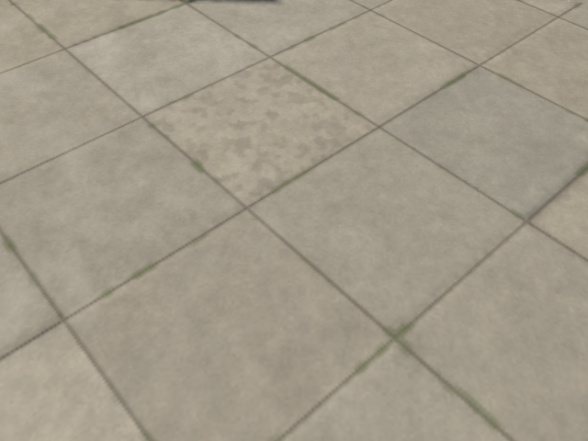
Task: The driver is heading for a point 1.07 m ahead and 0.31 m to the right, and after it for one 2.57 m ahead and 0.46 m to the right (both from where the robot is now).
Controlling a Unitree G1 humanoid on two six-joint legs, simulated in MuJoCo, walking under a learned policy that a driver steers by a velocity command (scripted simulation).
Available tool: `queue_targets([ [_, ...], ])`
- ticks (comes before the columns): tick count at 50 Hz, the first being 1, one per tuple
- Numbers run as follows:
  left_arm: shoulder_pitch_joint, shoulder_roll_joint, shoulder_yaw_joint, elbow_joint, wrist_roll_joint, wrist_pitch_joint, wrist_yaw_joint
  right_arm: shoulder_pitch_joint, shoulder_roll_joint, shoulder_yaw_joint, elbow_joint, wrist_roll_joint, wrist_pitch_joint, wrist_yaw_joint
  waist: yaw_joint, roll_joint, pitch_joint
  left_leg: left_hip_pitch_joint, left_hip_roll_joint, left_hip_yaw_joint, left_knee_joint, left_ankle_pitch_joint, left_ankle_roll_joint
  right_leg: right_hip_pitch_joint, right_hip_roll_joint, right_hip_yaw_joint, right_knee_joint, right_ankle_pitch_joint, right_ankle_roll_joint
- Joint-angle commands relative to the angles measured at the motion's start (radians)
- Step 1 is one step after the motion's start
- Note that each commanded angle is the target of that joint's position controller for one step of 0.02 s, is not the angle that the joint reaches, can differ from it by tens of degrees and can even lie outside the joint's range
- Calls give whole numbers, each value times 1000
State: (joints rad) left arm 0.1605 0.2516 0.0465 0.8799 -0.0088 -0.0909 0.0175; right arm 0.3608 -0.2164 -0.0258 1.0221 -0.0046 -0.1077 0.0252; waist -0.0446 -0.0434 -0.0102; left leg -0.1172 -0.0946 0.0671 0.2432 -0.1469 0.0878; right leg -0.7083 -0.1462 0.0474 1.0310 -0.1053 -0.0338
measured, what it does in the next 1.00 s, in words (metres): walks ahead: right foot, then left foot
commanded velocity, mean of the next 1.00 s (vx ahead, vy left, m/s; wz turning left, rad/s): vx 0.49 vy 0.00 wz -0.09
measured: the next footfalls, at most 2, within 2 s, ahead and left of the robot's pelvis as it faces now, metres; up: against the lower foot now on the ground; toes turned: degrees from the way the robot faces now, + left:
right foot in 0.28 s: +0.34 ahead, -0.16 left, +0.00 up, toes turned -2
left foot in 0.82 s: +0.64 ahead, +0.09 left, +0.00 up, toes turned +0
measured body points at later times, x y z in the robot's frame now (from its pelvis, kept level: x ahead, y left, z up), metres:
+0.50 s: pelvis +0.28 -0.08 +0.00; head +0.30 -0.09 +0.45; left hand +0.32 +0.18 -0.13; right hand +0.39 -0.34 -0.13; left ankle +0.31 +0.09 -0.66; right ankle +0.30 -0.16 -0.75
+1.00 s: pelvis +0.55 +0.00 -0.01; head +0.58 +0.01 +0.44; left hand +0.63 +0.26 -0.15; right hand +0.63 -0.28 -0.12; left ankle +0.60 +0.09 -0.75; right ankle +0.49 -0.15 -0.65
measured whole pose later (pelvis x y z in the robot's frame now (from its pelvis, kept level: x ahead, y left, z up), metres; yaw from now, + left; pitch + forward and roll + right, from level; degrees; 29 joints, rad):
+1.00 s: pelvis +0.55 +0.00 -0.01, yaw -6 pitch +1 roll +1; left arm 0.29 0.27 0.07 0.93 -0.03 -0.06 0.02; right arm 0.18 -0.23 -0.06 0.91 -0.02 -0.11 0.02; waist 0.00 -0.04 0.03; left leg -0.28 0.00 0.12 0.42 -0.16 0.04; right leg -0.50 -0.06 0.05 1.18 -0.34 -0.04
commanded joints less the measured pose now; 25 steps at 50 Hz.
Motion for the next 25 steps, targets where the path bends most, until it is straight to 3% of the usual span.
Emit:
queue_targets([
  [1,-24,29,5,-52,4,-6,-4,-25,-143,-23,-60,6,-9,-20,29,74,69,-71,274,-177,-148,165,144,-6,-8,-6,-191,163,15],
  [6,-196,23,-5,-101,-10,-14,-27,77,-166,-28,-28,21,5,-26,-35,86,94,57,291,-153,-117,137,120,22,44,-44,-422,210,18],
  [9,-250,35,-6,-135,-14,-24,-49,105,-171,-33,-12,22,22,-31,-36,95,107,167,341,-169,-56,174,110,6,58,-42,-488,119,-10],
  [11,-204,62,3,-134,-14,-32,-58,84,-186,-40,-16,22,32,-34,4,116,75,198,354,-167,14,312,91,104,86,-60,-522,43,-40],
  [12,-122,89,18,-115,-13,-35,-58,59,-193,-41,-23,20,36,-34,55,130,23,189,335,-145,107,486,75,232,121,-89,-536,26,-60],
  [13,53,136,44,-60,-13,-36,-52,41,-174,-33,-32,13,41,-33,136,121,-79,135,279,-103,301,597,50,460,146,-103,-543,40,-92],
  [14,259,222,69,-17,-1,-34,-42,39,-139,-15,-62,-4,38,-32,202,21,-239,-83,214,-51,627,372,12,790,-35,102,-521,63,-164],
  [15,328,292,82,7,10,-27,-47,173,10,26,-63,3,12,-18,133,-261,-379,-496,23,-61,977,-308,-53,1140,-262,593,-638,-102,-331],
  [16,316,184,55,3,5,-28,-47,127,-100,3,-49,31,-15,-14,163,-173,-368,-613,64,-205,1109,-401,-33,1126,-250,686,-718,-183,-311],
  [17,214,139,40,-15,1,-29,-43,17,-166,-15,-86,51,-30,-12,145,-123,-206,-673,119,-184,1121,-318,-17,983,-216,517,-730,-115,-255],
  [18,120,112,29,-36,3,-28,-43,-44,-167,-18,-101,47,-32,-20,111,-27,-133,-628,173,-156,1078,-220,-18,825,-177,384,-756,2,-228],
  [19,69,85,21,-43,8,-29,-49,-71,-156,-25,-105,31,-25,-26,81,11,-74,-583,203,-145,1014,-166,-24,699,-136,294,-788,84,-212],
  [21,62,53,12,-25,16,-32,-56,-29,-109,-27,-99,23,4,-29,30,-17,-46,-486,233,-144,937,-113,-30,587,-86,196,-847,124,-198],
  [22,81,63,14,-12,14,-35,-56,-18,-90,-26,-96,22,15,-30,21,-17,-34,-478,235,-135,911,-105,-36,561,-78,165,-866,158,-206],
  [25,127,107,26,15,14,-34,-40,-106,-93,-31,-132,13,29,-34,25,-2,16,-565,247,-125,785,-4,-60,551,-77,108,-905,206,-215],
])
